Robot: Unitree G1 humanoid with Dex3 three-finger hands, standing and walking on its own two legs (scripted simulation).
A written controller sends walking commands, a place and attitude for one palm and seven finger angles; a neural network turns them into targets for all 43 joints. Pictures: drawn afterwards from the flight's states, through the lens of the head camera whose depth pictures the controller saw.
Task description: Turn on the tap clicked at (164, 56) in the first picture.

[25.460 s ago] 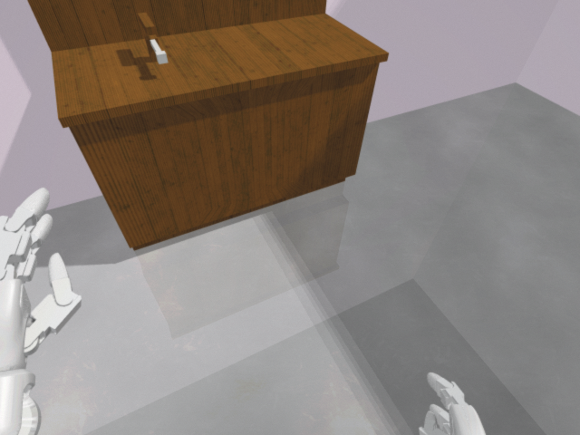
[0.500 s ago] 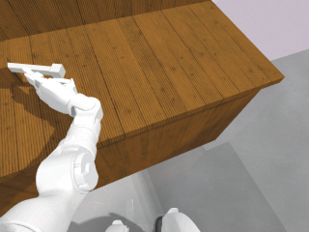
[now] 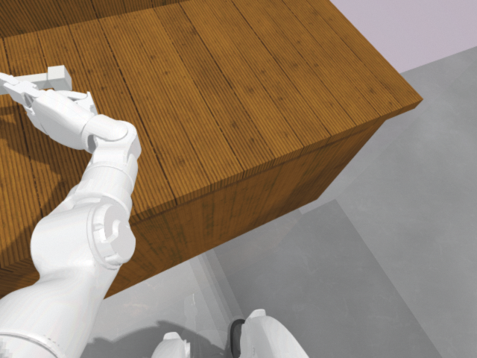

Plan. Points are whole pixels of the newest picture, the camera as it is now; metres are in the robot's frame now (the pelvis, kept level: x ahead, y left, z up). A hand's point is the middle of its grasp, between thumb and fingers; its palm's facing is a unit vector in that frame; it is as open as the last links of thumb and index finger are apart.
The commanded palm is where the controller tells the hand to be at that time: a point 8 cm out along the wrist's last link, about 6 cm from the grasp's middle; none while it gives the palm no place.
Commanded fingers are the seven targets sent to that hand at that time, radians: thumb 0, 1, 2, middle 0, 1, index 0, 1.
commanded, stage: lift the hand up off the lever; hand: left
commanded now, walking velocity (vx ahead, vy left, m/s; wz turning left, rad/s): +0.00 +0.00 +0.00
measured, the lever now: (60, 78) +0.58 +0.23 +0.07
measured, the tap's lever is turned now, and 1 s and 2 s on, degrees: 80 81 81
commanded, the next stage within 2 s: none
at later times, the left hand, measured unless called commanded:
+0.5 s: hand (79, 91) +0.54 +0.19 +0.08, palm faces +0.81 -0.57 -0.14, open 7.8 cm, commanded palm +0.48 +0.20 +0.08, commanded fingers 0.00 0.90 0.90 -0.15 -0.15 -0.15 -0.15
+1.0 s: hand (72, 90) +0.53 +0.20 +0.09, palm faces +0.81 -0.57 -0.12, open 7.8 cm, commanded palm +0.47 +0.20 +0.10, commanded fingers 0.00 0.90 0.90 -0.15 -0.15 -0.15 -0.15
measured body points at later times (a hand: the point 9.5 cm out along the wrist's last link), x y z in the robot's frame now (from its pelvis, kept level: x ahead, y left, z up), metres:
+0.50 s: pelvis +0.02 +0.00 +0.01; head +0.14 +0.01 +0.45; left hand +0.49 +0.22 +0.09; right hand +0.01 -0.25 -0.12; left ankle -0.01 +0.13 -0.67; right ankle +0.05 -0.08 -0.67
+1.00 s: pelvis +0.02 +0.01 +0.02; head +0.13 +0.01 +0.46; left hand +0.48 +0.22 +0.10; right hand +0.03 -0.24 -0.11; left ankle -0.01 +0.13 -0.67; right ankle +0.05 -0.08 -0.67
